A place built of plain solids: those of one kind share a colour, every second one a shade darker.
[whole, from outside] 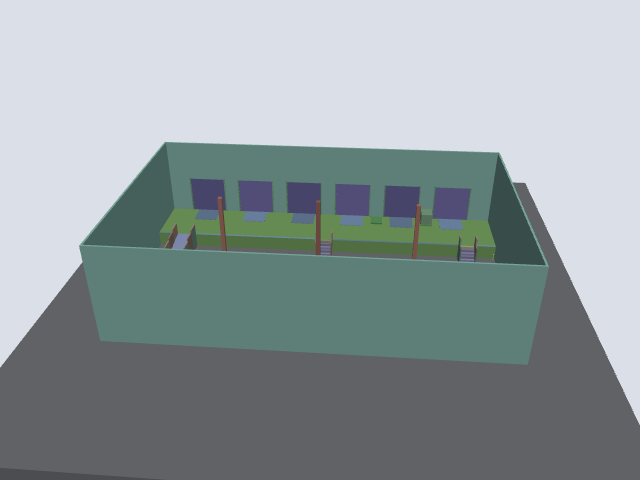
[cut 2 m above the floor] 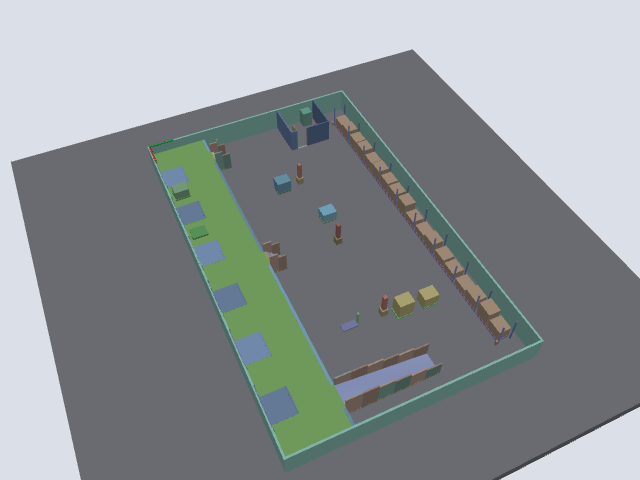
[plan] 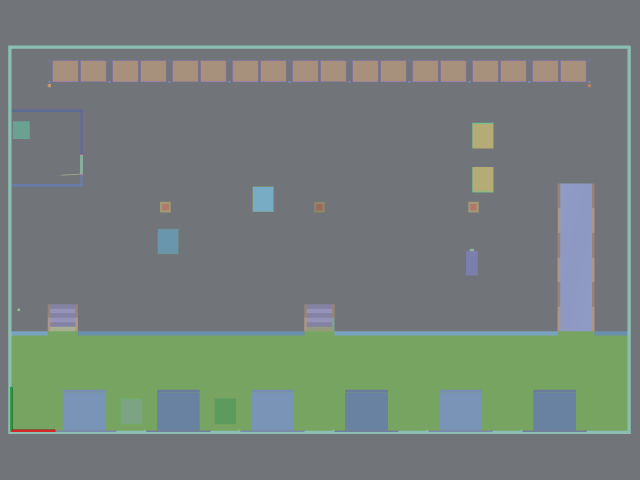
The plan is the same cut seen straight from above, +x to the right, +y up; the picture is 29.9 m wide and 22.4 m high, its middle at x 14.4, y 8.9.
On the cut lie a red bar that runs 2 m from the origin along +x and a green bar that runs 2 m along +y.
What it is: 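The dock platform, its doors, stairs and ramp, and the hall's floor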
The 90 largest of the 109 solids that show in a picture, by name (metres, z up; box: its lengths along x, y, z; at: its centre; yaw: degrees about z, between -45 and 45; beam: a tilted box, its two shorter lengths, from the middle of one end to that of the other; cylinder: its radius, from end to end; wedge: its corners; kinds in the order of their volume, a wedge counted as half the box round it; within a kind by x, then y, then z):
{
 "south_deck_1": {"box": [28.75, 4.64, 1.2], "at": [14.37, 2.32, 0.55]},
 "wall_1": {"box": [0.15, 18.13, 7.71], "at": [-0.07, 8.91, 3.8]},
 "wall_2": {"box": [29.05, 0.15, 7.71], "at": [14.37, -0.07, 3.8]},
 "wall_3": {"box": [29.05, 0.15, 7.71], "at": [14.37, 17.9, 3.8]},
 "wall_4": {"box": [0.15, 18.13, 7.71], "at": [28.82, 8.91, 3.8]},
 "rack_load_1": {"box": [1.16, 0.95, 0.83], "at": [2.52, 16.78, 0.56]},
 "rack_load_2": {"box": [1.16, 0.95, 1.04], "at": [3.83, 16.78, 0.66]},
 "rack_load_3": {"box": [1.16, 0.95, 1.0], "at": [5.32, 16.78, 0.64]},
 "rack_load_4": {"box": [1.16, 0.95, 1.07], "at": [6.63, 16.78, 0.67]},
 "rack_load_5": {"box": [1.16, 0.95, 0.95], "at": [8.12, 16.78, 0.62]},
 "rack_load_6": {"box": [1.16, 0.95, 1.09], "at": [9.43, 16.78, 0.68]},
 "rack_load_7": {"box": [1.16, 0.95, 1.03], "at": [10.92, 16.78, 0.65]},
 "rack_load_8": {"box": [1.16, 0.95, 1.0], "at": [12.23, 16.78, 0.64]},
 "rack_load_9": {"box": [1.16, 0.95, 1.14], "at": [13.72, 16.78, 0.71]},
 "rack_load_10": {"box": [1.16, 0.95, 0.57], "at": [15.03, 16.78, 0.43]},
 "rack_load_11": {"box": [1.16, 0.95, 0.61], "at": [16.52, 16.78, 0.45]},
 "rack_load_12": {"box": [1.16, 0.95, 0.9], "at": [17.83, 16.78, 0.59]},
 "rack_load_13": {"box": [1.16, 0.95, 0.72], "at": [19.32, 16.78, 0.5]},
 "rack_load_14": {"box": [1.16, 0.95, 0.65], "at": [20.63, 16.78, 0.46]},
 "rack_load_15": {"box": [1.16, 0.95, 0.56], "at": [22.12, 16.78, 0.42]},
 "rack_load_16": {"box": [1.16, 0.95, 0.86], "at": [23.43, 16.78, 0.57]},
 "rack_load_17": {"box": [1.16, 0.95, 1.2], "at": [24.92, 16.78, 0.74]},
 "rack_load_18": {"box": [1.16, 0.95, 0.86], "at": [26.23, 16.78, 0.57]},
 "south_ramp_1": {"wedge": [[25.6, 4.64, -0.05], [25.6, 4.64, 1.15], [25.6, 11.54, -0.05], [25.6, 11.54, 0.0], [27.1, 4.64, -0.05], [27.1, 4.64, 1.15], [27.1, 11.54, -0.05], [27.1, 11.54, 0.0]]},
 "dock_south_cheek_whole_1": {"box": [0.11, 0.63, 2.2], "at": [1.75, 4.95, 1.05]},
 "dock_south_cheek_whole_2": {"box": [0.11, 0.63, 1.62], "at": [1.75, 5.58, 0.76]},
 "dock_south_cheek_whole_3": {"box": [0.11, 0.63, 2.2], "at": [13.73, 4.95, 1.05]},
 "dock_south_cheek_whole_4": {"box": [0.11, 0.63, 1.62], "at": [13.73, 5.58, 0.76]},
 "dock_south_cheek_whole_5": {"box": [0.11, 0.63, 2.2], "at": [15.02, 4.95, 1.05]},
 "dock_south_cheek_whole_6": {"box": [0.11, 0.63, 1.62], "at": [15.02, 5.58, 0.76]},
 "dock_south_cheek_whole_7": {"box": [0.11, 1.15, 2.2], "at": [25.55, 5.21, 1.05]},
 "dock_south_cheek_whole_8": {"box": [0.11, 1.15, 2.01], "at": [25.55, 6.36, 0.95]},
 "dock_south_cheek_whole_9": {"box": [0.11, 1.15, 1.82], "at": [25.55, 7.51, 0.86]},
 "dock_south_cheek_whole_10": {"box": [0.11, 1.15, 1.62], "at": [25.55, 8.66, 0.76]},
 "dock_south_cheek_whole_11": {"box": [0.11, 1.15, 1.43], "at": [25.55, 9.81, 0.67]},
 "dock_south_cheek_whole_12": {"box": [0.11, 1.15, 1.24], "at": [25.55, 10.96, 0.57]},
 "dock_south_cheek_whole_13": {"box": [0.11, 1.15, 2.2], "at": [27.14, 5.21, 1.05]},
 "dock_south_cheek_whole_14": {"box": [0.11, 1.15, 2.01], "at": [27.14, 6.36, 0.95]},
 "dock_south_cheek_whole_15": {"box": [0.11, 1.15, 1.82], "at": [27.14, 7.51, 0.86]},
 "dock_south_cheek_whole_16": {"box": [0.11, 1.15, 1.62], "at": [27.14, 8.66, 0.76]},
 "dock_south_cheek_whole_17": {"box": [0.11, 1.15, 1.43], "at": [27.14, 9.81, 0.67]},
 "dock_south_cheek_whole_18": {"box": [0.11, 1.15, 1.24], "at": [27.14, 10.96, 0.57]},
 "south_shutter_1": {"box": [3.0, 0.05, 3.15], "at": [3.4, -0.03, 2.67]},
 "south_shutter_2": {"box": [3.0, 0.05, 3.15], "at": [7.79, -0.03, 2.67]},
 "south_shutter_3": {"box": [3.0, 0.05, 3.15], "at": [12.18, -0.03, 2.67]},
 "south_shutter_4": {"box": [3.0, 0.05, 3.15], "at": [16.57, -0.03, 2.67]},
 "south_shutter_5": {"box": [3.0, 0.05, 3.15], "at": [20.96, -0.03, 2.67]},
 "south_shutter_6": {"box": [3.0, 0.05, 3.15], "at": [25.35, -0.03, 2.67]},
 "floor_pinch_load_1": {"box": [0.95, 1.15, 1.34], "at": [22.0, 11.73, 0.81]},
 "floor_pinch_load_2": {"box": [0.95, 1.15, 0.93], "at": [22.0, 13.74, 0.6]},
 "room_wall_1": {"box": [3.22, 0.1, 2.55], "at": [1.61, 11.45, 1.23]},
 "room_wall_2": {"box": [3.22, 0.1, 2.55], "at": [1.61, 14.93, 1.23]},
 "room_wall_3": {"box": [0.1, 0.52, 2.55], "at": [3.27, 11.66, 1.23]},
 "room_wall_4": {"box": [0.1, 2.06, 2.55], "at": [3.27, 13.95, 1.23]},
 "column_1": {"box": [0.3, 0.3, 7.71], "at": [7.19, 10.43, 3.8]},
 "column_2": {"box": [0.3, 0.3, 7.71], "at": [14.37, 10.43, 3.8]},
 "column_3": {"box": [0.3, 0.3, 7.71], "at": [21.56, 10.43, 3.8]},
 "stage_load_1": {"box": [0.95, 1.15, 0.96], "at": [7.31, 8.83, 0.62]},
 "stage_load_2": {"box": [0.95, 1.15, 0.76], "at": [11.75, 10.8, 0.52]},
 "south_lev_1": {"box": [2.0, 1.78, 0.07], "at": [3.4, 0.9, 1.13]},
 "south_lev_2": {"box": [2.0, 1.78, 0.07], "at": [7.79, 0.9, 1.13]},
 "south_lev_3": {"box": [2.0, 1.78, 0.07], "at": [12.18, 0.9, 1.13]},
 "south_lev_4": {"box": [2.0, 1.78, 0.07], "at": [16.57, 0.9, 1.13]},
 "south_lev_5": {"box": [2.0, 1.78, 0.07], "at": [20.96, 0.9, 1.13]},
 "south_lev_6": {"box": [2.0, 1.78, 0.07], "at": [25.35, 0.9, 1.13]},
 "south_stair_steps_1": {"box": [1.2, 0.21, 1.01], "at": [2.4, 4.95, 0.45]},
 "south_stair_steps_2": {"box": [1.2, 0.21, 0.82], "at": [2.4, 5.16, 0.36]},
 "south_stair_steps_3": {"box": [1.2, 0.21, 0.62], "at": [2.4, 5.37, 0.26]},
 "south_stair_steps_4": {"box": [1.2, 0.21, 1.01], "at": [14.37, 4.95, 0.45]},
 "south_stair_steps_5": {"box": [1.2, 0.21, 0.82], "at": [14.37, 5.16, 0.36]},
 "south_stair_steps_6": {"box": [1.2, 0.21, 0.62], "at": [14.37, 5.37, 0.26]},
 "wait_load_1": {"box": [0.95, 1.15, 0.95], "at": [5.59, 0.9, 1.77]},
 "room_stock_1": {"box": [0.8, 0.84, 1.47], "at": [0.46, 14.03, 0.69]},
 "dock_south_cheek_1": {"box": [0.1, 0.63, 2.16], "at": [3.05, 4.95, 1.03]},
 "dock_south_cheek_2": {"box": [0.1, 1.15, 2.16], "at": [25.55, 5.21, 1.03]},
 "dock_south_cheek_3": {"box": [0.1, 1.15, 1.78], "at": [27.15, 7.51, 0.84]},
 "dock_south_cheek_4": {"box": [0.1, 1.15, 1.58], "at": [27.15, 8.66, 0.74]},
 "dock_south_cheek_5": {"box": [0.1, 1.15, 1.2], "at": [27.15, 10.96, 0.55]},
 "south_stair_stair_head_1": {"box": [1.2, 0.21, 1.2], "at": [2.4, 4.75, 0.55]},
 "south_stair_stair_head_2": {"box": [1.2, 0.21, 1.2], "at": [14.37, 4.75, 0.55]},
 "column_guard_1": {"box": [0.5, 0.5, 0.65], "at": [7.19, 10.43, 0.28]},
 "column_guard_2": {"box": [0.5, 0.5, 0.65], "at": [14.37, 10.43, 0.28]},
 "column_guard_3": {"box": [0.5, 0.5, 0.65], "at": [21.56, 10.43, 0.28]},
 "floor_pinch_pal_1": {"box": [1.0, 1.2, 0.19], "at": [22.0, 11.71, 0.04]},
 "floor_pinch_pal_2": {"box": [1.0, 1.2, 0.19], "at": [22.0, 13.77, 0.04]},
 "stage_pal_1": {"box": [1.0, 1.2, 0.19], "at": [7.31, 8.83, 0.04]},
 "stage_pal_2": {"box": [1.0, 1.2, 0.19], "at": [11.75, 10.8, 0.04]},
 "wait_pal_1": {"box": [1.0, 1.2, 0.19], "at": [9.98, 0.9, 1.2]},
 "south_edge_1": {"box": [10.57, 0.2, 0.05], "at": [8.39, 4.54, 1.13]},
 "south_edge_2": {"box": [10.42, 0.2, 0.05], "at": [20.29, 4.54, 1.13]}
}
